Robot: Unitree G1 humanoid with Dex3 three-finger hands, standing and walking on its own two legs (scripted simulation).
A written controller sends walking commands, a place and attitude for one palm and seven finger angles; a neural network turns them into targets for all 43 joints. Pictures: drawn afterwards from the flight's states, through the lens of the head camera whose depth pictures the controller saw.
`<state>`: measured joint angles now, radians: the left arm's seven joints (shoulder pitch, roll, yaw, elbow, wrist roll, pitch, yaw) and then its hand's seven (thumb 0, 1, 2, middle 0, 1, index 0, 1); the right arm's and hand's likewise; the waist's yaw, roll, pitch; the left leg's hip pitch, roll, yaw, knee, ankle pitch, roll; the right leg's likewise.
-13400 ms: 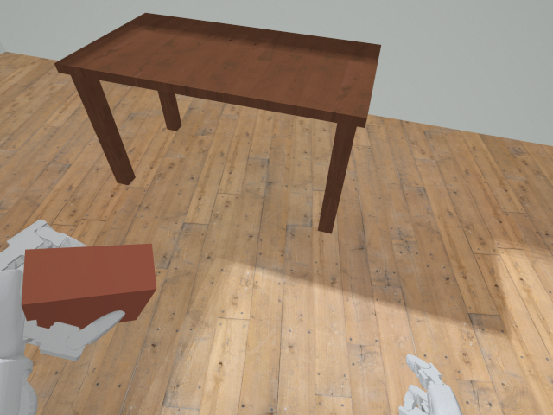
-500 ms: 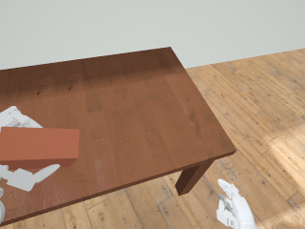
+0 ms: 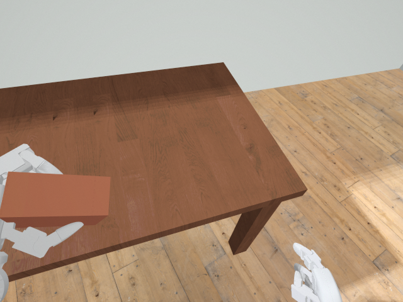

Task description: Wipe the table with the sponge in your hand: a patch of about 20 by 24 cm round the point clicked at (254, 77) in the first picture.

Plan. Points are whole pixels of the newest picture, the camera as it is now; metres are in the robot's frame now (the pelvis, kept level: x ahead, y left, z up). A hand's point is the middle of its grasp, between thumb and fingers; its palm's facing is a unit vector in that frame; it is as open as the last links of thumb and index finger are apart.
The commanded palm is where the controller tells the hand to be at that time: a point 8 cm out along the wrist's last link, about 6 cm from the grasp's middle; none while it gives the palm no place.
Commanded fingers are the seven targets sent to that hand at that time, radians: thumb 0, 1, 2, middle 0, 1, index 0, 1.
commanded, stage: look again from close up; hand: left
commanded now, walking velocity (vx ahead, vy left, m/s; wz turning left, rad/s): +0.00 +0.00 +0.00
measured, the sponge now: (74, 203) +0.22 +0.21 +0.14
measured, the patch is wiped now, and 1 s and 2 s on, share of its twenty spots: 0.00 0.00 0.00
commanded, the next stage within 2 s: shuffle to correct the standing spot in 0.30 s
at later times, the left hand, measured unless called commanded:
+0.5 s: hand (51, 194) +0.22 +0.24 +0.16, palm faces +0.30 -0.89 -0.36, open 9.6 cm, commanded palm +0.18 +0.27 +0.18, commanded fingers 0.00 0.10 1.30 -1.20 -1.60 -1.20 -1.60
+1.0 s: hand (101, 176) +0.26 +0.18 +0.16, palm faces +0.25 -0.90 -0.35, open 9.6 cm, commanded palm +0.21 +0.22 +0.18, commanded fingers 0.00 0.10 1.30 -1.20 -1.60 -1.20 -1.60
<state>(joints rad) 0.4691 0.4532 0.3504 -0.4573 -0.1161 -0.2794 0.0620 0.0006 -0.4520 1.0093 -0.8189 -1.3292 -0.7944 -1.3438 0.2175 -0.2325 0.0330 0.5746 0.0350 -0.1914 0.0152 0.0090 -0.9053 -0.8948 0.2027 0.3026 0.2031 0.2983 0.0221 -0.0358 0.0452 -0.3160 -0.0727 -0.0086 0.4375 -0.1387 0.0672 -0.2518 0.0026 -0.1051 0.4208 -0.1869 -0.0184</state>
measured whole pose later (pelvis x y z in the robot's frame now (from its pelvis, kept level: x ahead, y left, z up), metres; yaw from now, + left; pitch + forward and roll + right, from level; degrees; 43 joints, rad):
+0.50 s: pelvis +0.01 +0.00 +0.00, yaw -1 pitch +0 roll -1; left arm 0.47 0.42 0.34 -0.46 -0.12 -0.23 0.07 0.00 -0.45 1.01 -0.82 -1.33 -0.79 -1.34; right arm 0.19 -0.22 0.04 0.57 0.03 -0.17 0.00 0.01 -0.90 -0.89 0.20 0.30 0.20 0.30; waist 0.03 -0.03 0.03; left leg -0.27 -0.06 0.00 0.41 -0.15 0.06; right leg -0.21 0.02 -0.09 0.38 -0.18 -0.02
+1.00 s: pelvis +0.03 -0.04 +0.00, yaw -4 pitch +0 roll +0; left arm 0.46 0.40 0.34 -0.47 -0.12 -0.14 0.06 0.00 -0.45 1.01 -0.82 -1.33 -0.79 -1.35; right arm 0.20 -0.20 0.05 0.55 0.03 -0.10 -0.02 0.01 -0.90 -0.89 0.20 0.30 0.20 0.30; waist 0.01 -0.03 -0.01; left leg -0.25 0.01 0.03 0.45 -0.21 0.01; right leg -0.20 0.08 -0.05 0.41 -0.22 -0.08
